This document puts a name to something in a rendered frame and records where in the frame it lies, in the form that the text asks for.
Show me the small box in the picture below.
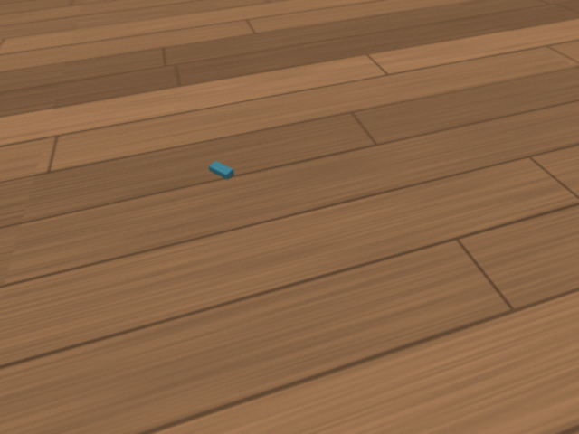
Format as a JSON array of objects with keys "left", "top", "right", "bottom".
[{"left": 209, "top": 161, "right": 234, "bottom": 179}]

